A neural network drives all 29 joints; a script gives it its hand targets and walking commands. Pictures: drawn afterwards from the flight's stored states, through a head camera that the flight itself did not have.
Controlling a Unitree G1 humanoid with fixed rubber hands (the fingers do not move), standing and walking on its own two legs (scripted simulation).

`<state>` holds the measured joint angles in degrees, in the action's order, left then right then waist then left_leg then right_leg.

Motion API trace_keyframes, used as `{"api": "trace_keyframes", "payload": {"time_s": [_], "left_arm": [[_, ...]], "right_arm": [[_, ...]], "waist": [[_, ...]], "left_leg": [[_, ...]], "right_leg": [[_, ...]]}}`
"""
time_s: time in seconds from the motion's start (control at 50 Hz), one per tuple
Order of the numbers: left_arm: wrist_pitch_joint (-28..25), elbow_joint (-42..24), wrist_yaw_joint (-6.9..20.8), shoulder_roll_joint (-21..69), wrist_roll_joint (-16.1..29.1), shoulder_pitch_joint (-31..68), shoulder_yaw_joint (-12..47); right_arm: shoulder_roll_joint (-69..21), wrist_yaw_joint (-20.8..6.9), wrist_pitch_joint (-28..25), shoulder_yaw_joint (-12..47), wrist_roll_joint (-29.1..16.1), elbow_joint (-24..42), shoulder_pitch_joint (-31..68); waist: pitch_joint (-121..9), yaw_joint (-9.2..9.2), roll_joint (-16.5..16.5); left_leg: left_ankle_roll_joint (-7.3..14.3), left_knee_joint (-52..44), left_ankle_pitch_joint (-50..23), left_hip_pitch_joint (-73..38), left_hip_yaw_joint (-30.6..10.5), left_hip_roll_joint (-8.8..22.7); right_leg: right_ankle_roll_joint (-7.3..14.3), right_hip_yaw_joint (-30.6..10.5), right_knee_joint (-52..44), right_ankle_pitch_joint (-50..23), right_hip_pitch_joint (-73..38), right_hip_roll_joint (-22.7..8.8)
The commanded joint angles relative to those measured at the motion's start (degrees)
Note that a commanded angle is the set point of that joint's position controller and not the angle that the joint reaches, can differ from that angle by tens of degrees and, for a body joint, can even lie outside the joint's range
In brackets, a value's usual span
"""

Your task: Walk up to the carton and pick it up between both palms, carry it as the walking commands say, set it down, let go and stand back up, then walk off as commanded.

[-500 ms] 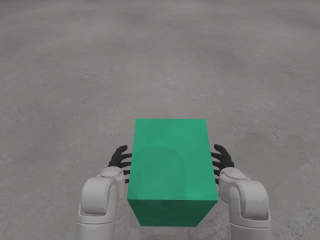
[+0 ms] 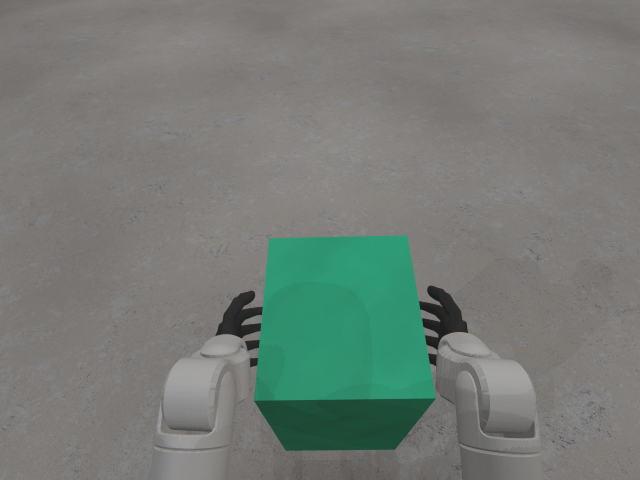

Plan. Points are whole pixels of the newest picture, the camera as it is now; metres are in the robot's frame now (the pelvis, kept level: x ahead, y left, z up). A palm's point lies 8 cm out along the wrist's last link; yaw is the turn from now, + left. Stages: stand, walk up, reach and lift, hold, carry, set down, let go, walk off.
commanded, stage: carry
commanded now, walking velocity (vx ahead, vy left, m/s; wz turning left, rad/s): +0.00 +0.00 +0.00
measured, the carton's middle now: (339, 356) +0.29 +0.00 +0.00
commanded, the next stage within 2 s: none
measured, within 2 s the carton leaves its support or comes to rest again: neither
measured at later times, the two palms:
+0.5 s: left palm (240, 371) +0.23 +0.11 +0.07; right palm (467, 355) +0.25 -0.15 +0.08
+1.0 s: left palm (232, 358) +0.24 +0.12 +0.08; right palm (456, 348) +0.26 -0.14 +0.08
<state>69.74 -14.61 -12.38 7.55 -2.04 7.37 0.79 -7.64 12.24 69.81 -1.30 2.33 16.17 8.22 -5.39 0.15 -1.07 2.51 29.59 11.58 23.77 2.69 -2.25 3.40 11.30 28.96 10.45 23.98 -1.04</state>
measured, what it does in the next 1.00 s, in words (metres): steps on the spot: left foot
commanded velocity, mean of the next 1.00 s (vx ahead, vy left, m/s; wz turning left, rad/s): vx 0.00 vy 0.00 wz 0.00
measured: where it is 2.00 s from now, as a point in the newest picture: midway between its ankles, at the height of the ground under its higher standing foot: outside the picture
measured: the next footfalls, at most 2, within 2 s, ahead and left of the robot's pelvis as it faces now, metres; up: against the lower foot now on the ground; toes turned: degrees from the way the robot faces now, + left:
left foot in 0.36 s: +0.02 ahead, +0.10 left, +0.00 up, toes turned -4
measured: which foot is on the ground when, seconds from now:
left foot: down 0.00-0.20, up 0.22-0.34, down 0.36-1.00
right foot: down 0.00-1.00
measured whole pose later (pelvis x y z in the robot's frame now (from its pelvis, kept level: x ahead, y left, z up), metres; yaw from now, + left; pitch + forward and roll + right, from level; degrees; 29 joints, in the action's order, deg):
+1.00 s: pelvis -0.01 -0.01 +0.00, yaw +2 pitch +3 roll +0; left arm 68.9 -13.5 -12.6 7.6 -1.7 7.8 0.6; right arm -7.7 12.2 69.1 -1.8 2.5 15.3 8.7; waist -7.2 -0.2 -0.9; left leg 1.8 32.4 17.0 18.6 3.2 -0.8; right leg 6.1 14.1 25.8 5.6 24.1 -1.0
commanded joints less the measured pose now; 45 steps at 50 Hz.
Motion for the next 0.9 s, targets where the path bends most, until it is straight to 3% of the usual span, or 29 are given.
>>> {"api": "trace_keyframes", "payload": {"time_s": [0.0,0.04,0.08,0.12,0.14,0.22,0.26,0.28,0.32,0.34,0.36,0.4,0.42,0.44,0.48,0.5,0.52,0.54,0.56,0.62,0.64,0.66,0.7,0.72,0.74,0.8,0.82,0.86,0.88], "left_arm": [[-5.8,-13.7,10.2,56.5,17.0,26.9,27.9],[-6.3,-17.4,10.1,57.1,18.1,31.8,29.6],[-5.3,-13.7,9.9,56.3,16.8,28.9,29.5],[-5.3,-13.1,9.9,56.3,16.3,27.8,28.5],[-5.0,-13.8,9.9,58.4,17.2,29.3,28.7],[-4.1,-11.2,9.6,56.1,15.3,26.6,26.7],[-4.5,-13.6,9.3,55.4,15.7,28.7,27.1],[-5.0,-15.2,9.3,55.7,15.9,29.9,27.9],[-4.6,-16.4,8.9,57.0,17.2,32.8,29.5],[-4.7,-15.8,8.6,56.1,16.3,28.5,28.4],[-4.5,-14.3,8.0,56.2,15.6,26.2,28.1],[-5.2,-19.4,7.8,56.4,17.0,30.7,30.4],[-4.6,-15.7,8.0,56.7,16.3,28.9,29.8],[-4.9,-15.7,8.4,56.1,16.3,28.9,28.8],[-5.4,-19.0,8.9,56.1,18.3,30.7,30.4],[-5.6,-16.2,9.2,57.8,18.1,29.8,29.2],[-5.2,-16.1,9.3,56.3,18.3,29.9,29.4],[-5.2,-15.0,9.8,56.7,18.7,29.0,28.7],[-5.2,-16.7,9.8,57.1,19.0,30.5,29.7],[-5.3,-16.8,9.3,56.2,18.9,29.0,30.2],[-4.7,-16.3,9.4,55.8,18.8,29.1,30.4],[-4.8,-15.3,9.8,55.4,18.3,27.9,29.1],[-4.7,-14.0,9.7,54.3,18.0,27.6,28.5],[-4.8,-15.1,9.6,55.2,18.4,28.5,29.4],[-4.9,-17.3,9.4,56.4,19.2,31.6,30.9],[-4.9,-15.6,9.2,55.3,17.4,29.0,29.0],[-4.7,-14.3,9.6,56.3,17.7,29.6,28.7],[-4.1,-11.5,9.3,56.8,16.5,28.3,28.1],[-4.6,-10.8,9.6,56.3,16.1,25.3,27.5]], "right_arm": [[-58.7,-10.1,-4.5,30.9,-16.8,10.0,23.7],[-61.1,-9.9,-4.4,31.1,-16.7,8.9,23.4],[-58.1,-9.7,-4.2,30.0,-16.2,9.0,23.2],[-58.3,-9.7,-4.0,31.4,-16.7,9.1,24.5],[-59.7,-9.5,-4.2,32.0,-17.3,11.4,27.3],[-58.0,-9.6,-3.2,31.5,-17.3,8.9,26.0],[-57.4,-9.4,-3.5,31.0,-16.9,8.5,25.8],[-58.6,-9.9,-3.7,31.7,-17.9,9.4,27.0],[-60.3,-9.4,-3.7,30.3,-17.4,8.9,27.2],[-59.7,-9.5,-3.7,31.3,-18.4,10.0,25.5],[-58.7,-9.4,-3.5,30.5,-17.9,8.1,24.0],[-59.8,-10.0,-4.2,29.5,-18.0,9.4,23.7],[-58.7,-9.7,-4.1,28.7,-17.0,8.6,23.7],[-59.4,-9.4,-4.2,30.3,-17.0,9.3,25.1],[-58.8,-8.9,-4.4,30.0,-16.3,10.8,23.4],[-60.1,-8.9,-5.0,31.6,-16.9,12.9,28.1],[-58.7,-8.6,-4.2,30.7,-15.8,10.4,24.0],[-58.2,-8.3,-4.4,30.9,-15.2,11.9,25.4],[-58.9,-8.7,-4.7,30.7,-16.2,12.9,27.5],[-57.5,-8.3,-4.8,30.4,-16.2,13.4,25.1],[-57.8,-8.3,-4.1,29.7,-15.4,10.1,22.0],[-57.6,-8.4,-4.1,30.8,-15.5,10.6,22.9],[-56.9,-8.1,-4.0,29.7,-14.8,9.0,22.8],[-57.3,-8.6,-3.9,30.1,-15.6,10.0,23.1],[-58.3,-8.9,-3.8,28.5,-14.8,7.8,21.9],[-58.0,-9.3,-4.1,30.5,-16.5,9.1,24.1],[-58.6,-9.4,-3.9,30.7,-16.4,8.8,25.0],[-57.4,-9.0,-3.9,30.2,-16.1,9.9,26.6],[-57.0,-9.4,-3.9,31.1,-16.7,9.9,24.9]], "waist": [[-20.8,0.07,3.7],[-19.7,-0.19,5.3],[-16.3,-0.01,2.0],[-16.5,-0.04,6.7],[-17.7,0.01,4.2],[-15.0,-0.28,9.2],[-17.0,-0.07,4.7],[-17.9,0.07,7.0],[-18.9,0.03,-1.2],[-22.5,0.23,-1.8],[-20.8,0.51,-9.2],[-21.4,0.48,-7.4],[-19.4,0.52,-3.4],[-19.4,0.57,4.0],[-19.7,0.28,3.2],[-19.9,0.46,8.4],[-17.7,0.17,6.1],[-18.8,0.28,8.5],[-19.2,0.23,4.1],[-23.8,0.19,3.5],[-20.9,0.13,1.6],[-20.2,0.27,5.3],[-19.8,0.26,6.2],[-21.7,0.01,2.9],[-19.9,0.09,-0.7],[-18.2,0.38,0.1],[-18.3,0.48,-0.3],[-18.5,0.43,-1.3],[-20.5,0.41,0.9]], "left_leg": [[1.6,-3.1,8.8,-8.4,-7.6,7.2],[1.2,0.0,6.8,-8.0,-6.0,6.3],[0.8,3.5,7.9,-8.6,-3.5,4.7],[1.0,7.8,8.6,-8.0,-3.5,4.2],[1.4,7.6,7.9,-7.8,-2.9,4.3],[1.3,15.1,10.8,-8.4,-0.2,2.0],[1.7,9.7,12.6,-7.3,0.6,2.4],[1.9,6.2,14.0,-8.8,3.1,1.4],[1.9,-2.8,6.2,-8.1,-3.3,6.5],[1.8,-2.8,4.8,-10.0,-6.1,8.5],[2.3,-6.2,5.8,-8.5,-11.4,13.0],[2.6,-5.6,8.4,-7.5,-11.4,13.0],[1.8,-6.7,9.9,-3.9,-10.6,12.2],[1.9,-5.1,10.1,-4.2,-9.2,10.7],[1.2,-2.6,4.6,-5.8,-7.3,9.5],[1.6,-0.6,7.3,-6.0,-6.4,8.7],[1.7,-2.0,7.2,-5.4,-7.0,9.0],[2.0,0.3,8.9,-5.8,-4.8,7.1],[2.2,-1.1,10.9,-6.0,-4.6,7.3],[1.6,0.3,3.1,-9.6,-5.8,8.6],[1.3,-0.9,5.6,-7.9,-5.4,9.0],[1.5,-0.7,6.5,-6.6,-5.2,8.3],[1.7,1.0,7.6,-7.7,-3.7,6.6],[1.6,-1.1,4.3,-8.6,-5.8,8.2],[1.2,-1.2,7.0,-7.4,-4.5,7.3],[1.4,-3.4,1.8,-5.5,-8.5,10.7],[2.3,-4.3,7.2,-3.7,-8.4,9.6],[1.3,-3.4,2.7,-4.9,-7.7,9.5],[1.1,-1.9,-0.9,-6.6,-7.5,9.6]], "right_leg": [[-1.6,-14.2,-12.8,15.9,-6.3,-10.7],[-1.0,-14.6,-13.5,16.9,-5.8,-11.7],[0.2,-16.2,-16.4,21.9,-0.9,-13.4],[1.4,-17.1,-18.2,24.9,-1.0,-15.0],[1.6,-16.7,-17.6,21.9,-2.3,-15.0],[0.9,-15.4,-21.7,27.3,2.4,-15.2],[0.7,-15.1,-19.8,20.4,-4.1,-14.3],[-0.3,-14.0,-20.6,20.8,-4.5,-13.9],[-0.5,-12.4,-13.0,10.4,-9.9,-12.0],[-0.9,-13.2,-10.2,5.6,-11.3,-11.4],[-2.0,-11.3,-7.0,3.4,-9.9,-9.8],[-2.0,-11.8,-7.4,4.1,-9.3,-8.6],[-2.0,-10.5,-7.9,4.2,-11.2,-8.6],[-2.6,-11.3,-8.9,6.3,-11.5,-9.2],[-1.9,-12.1,-9.6,4.0,-11.0,-10.2],[-1.6,-13.5,-10.8,5.4,-11.7,-10.8],[-1.4,-13.6,-11.6,8.2,-9.3,-11.1],[-1.6,-15.4,-15.1,12.8,-8.9,-12.3],[-1.4,-14.4,-14.8,14.0,-9.2,-12.5],[-0.6,-14.0,-11.2,-0.8,-11.7,-12.2],[-0.9,-13.2,-10.8,0.8,-11.4,-11.9],[-1.2,-13.8,-13.1,6.1,-11.0,-12.5],[-0.9,-14.5,-15.8,10.3,-10.0,-12.8],[-0.2,-12.6,-12.5,6.4,-11.8,-12.2],[-0.7,-13.4,-12.7,11.3,-8.7,-11.8],[-1.7,-10.6,-8.9,1.1,-11.2,-10.2],[-1.8,-11.4,-10.2,6.5,-11.2,-10.5],[-1.2,-10.7,-8.3,0.8,-12.7,-10.3],[-0.9,-10.5,-7.2,-5.3,-13.8,-10.5]]}}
